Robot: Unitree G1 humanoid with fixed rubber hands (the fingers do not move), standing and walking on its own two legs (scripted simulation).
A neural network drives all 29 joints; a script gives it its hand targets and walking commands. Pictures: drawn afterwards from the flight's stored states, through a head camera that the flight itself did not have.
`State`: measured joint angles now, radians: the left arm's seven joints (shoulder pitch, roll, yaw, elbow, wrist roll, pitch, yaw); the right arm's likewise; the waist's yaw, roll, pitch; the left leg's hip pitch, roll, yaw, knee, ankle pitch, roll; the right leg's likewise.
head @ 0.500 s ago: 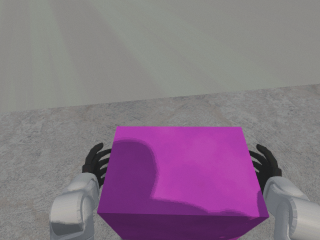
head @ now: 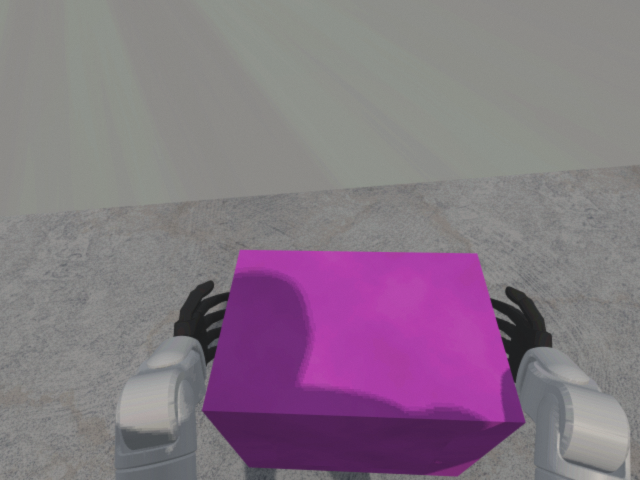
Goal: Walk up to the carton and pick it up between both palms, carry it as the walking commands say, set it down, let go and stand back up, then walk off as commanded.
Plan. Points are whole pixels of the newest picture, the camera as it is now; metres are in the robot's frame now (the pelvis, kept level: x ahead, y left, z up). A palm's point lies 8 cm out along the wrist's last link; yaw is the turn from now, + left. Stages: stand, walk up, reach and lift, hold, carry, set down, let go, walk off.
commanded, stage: carry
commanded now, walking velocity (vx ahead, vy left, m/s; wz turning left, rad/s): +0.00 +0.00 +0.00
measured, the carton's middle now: (354, 368) +0.26 +0.00 +0.00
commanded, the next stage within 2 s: none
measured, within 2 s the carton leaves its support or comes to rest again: neither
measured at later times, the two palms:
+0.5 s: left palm (201, 329) +0.27 +0.18 +0.06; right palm (518, 339) +0.27 -0.19 +0.07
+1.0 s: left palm (212, 320) +0.30 +0.18 +0.05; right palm (512, 331) +0.29 -0.20 +0.05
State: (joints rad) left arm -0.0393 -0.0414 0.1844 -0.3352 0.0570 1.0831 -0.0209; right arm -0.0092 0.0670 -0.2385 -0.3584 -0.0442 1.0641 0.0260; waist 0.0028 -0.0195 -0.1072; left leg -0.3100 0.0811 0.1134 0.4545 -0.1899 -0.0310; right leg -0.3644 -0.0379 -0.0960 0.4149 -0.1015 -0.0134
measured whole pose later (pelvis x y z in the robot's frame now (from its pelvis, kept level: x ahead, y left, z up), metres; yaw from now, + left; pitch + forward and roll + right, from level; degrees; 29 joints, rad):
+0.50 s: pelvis +0.02 +0.00 +0.00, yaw +0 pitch +3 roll +0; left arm -0.03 -0.03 0.17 -0.24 0.07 0.97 -0.03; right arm -0.01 0.05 -0.21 -0.26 -0.06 0.95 0.03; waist 0.00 -0.01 -0.11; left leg -0.29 0.10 0.11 0.48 -0.24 -0.04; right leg -0.35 -0.03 -0.10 0.45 -0.15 -0.01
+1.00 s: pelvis +0.03 +0.00 +0.00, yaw -1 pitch +3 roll +0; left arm -0.06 -0.03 0.18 -0.12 0.11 0.85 -0.04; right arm -0.04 0.04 -0.20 -0.12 -0.10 0.84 0.05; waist -0.01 0.00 -0.10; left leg -0.27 0.11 0.12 0.49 -0.26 -0.05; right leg -0.34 -0.03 -0.10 0.46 -0.18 -0.02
